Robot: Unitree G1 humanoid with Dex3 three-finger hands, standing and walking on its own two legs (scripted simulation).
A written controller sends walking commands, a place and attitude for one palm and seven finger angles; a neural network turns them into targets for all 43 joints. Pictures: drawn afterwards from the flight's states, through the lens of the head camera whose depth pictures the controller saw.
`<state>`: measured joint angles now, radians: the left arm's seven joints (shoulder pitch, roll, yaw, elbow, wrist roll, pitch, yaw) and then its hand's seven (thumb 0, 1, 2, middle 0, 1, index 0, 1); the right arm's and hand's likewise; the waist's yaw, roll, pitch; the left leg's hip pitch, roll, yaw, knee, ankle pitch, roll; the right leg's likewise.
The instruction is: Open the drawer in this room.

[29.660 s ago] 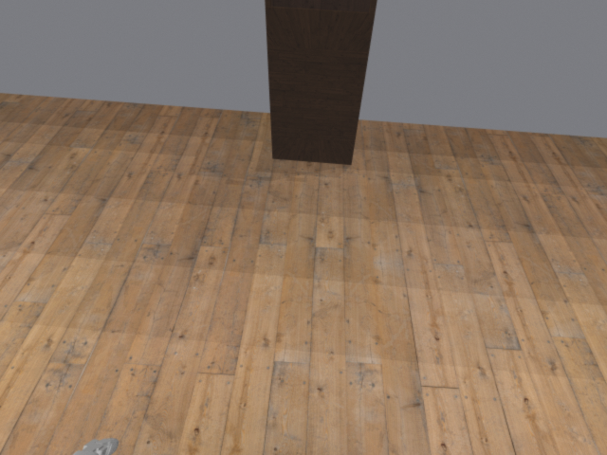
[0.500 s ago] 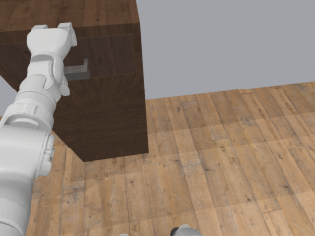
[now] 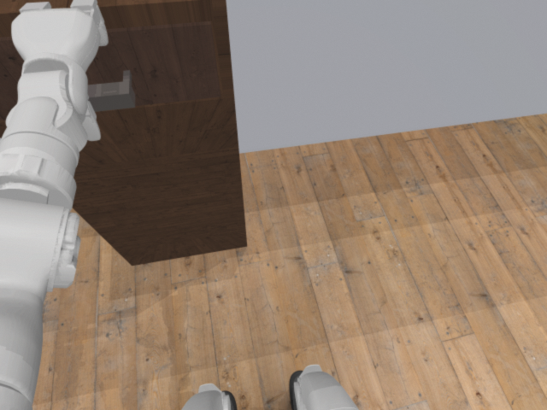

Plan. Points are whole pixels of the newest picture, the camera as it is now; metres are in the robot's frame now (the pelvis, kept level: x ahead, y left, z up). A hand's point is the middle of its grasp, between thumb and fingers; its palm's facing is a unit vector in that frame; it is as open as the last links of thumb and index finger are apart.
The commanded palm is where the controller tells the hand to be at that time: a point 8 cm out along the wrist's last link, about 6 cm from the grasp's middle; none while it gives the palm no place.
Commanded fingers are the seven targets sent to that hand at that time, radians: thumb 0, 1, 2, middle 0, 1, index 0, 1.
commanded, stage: lower the fingers behind the handle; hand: left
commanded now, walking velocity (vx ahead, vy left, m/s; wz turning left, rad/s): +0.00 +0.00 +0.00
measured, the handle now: (97, 88) +0.60 +0.21 +0.08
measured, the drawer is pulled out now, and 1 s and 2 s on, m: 0.00 0.00 0.00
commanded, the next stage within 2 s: lift the fingers back up to retry in 0.48 s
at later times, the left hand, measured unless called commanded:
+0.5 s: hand (78, 73) +0.56 +0.21 +0.14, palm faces +0.04 +0.04 -1.00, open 13.7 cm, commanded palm +0.55 +0.22 +0.12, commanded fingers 0.00 -0.50 0.30 -0.30 -1.20 -0.30 -1.20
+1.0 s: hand (75, 72) +0.56 +0.21 +0.15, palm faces +0.01 +0.01 -1.00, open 13.6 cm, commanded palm +0.55 +0.22 +0.18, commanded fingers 0.00 -0.50 0.30 -0.30 -1.20 -0.30 -1.20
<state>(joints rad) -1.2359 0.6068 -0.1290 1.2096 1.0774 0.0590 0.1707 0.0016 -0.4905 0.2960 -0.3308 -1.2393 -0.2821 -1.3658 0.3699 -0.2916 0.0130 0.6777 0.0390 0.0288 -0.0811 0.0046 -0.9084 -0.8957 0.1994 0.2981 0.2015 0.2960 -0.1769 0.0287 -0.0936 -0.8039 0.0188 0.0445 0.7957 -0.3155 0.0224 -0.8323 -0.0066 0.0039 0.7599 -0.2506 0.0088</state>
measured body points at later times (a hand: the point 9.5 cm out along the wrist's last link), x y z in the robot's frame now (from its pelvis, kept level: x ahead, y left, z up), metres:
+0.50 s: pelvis +0.00 +0.00 -0.01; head +0.11 +0.00 +0.43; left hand +0.55 +0.20 +0.20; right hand +0.02 -0.28 -0.13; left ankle +0.03 +0.11 -0.70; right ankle +0.06 -0.12 -0.70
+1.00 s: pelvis +0.01 +0.01 +0.01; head +0.11 +0.00 +0.45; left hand +0.55 +0.21 +0.20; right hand +0.00 -0.27 -0.12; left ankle +0.03 +0.11 -0.70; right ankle +0.06 -0.12 -0.70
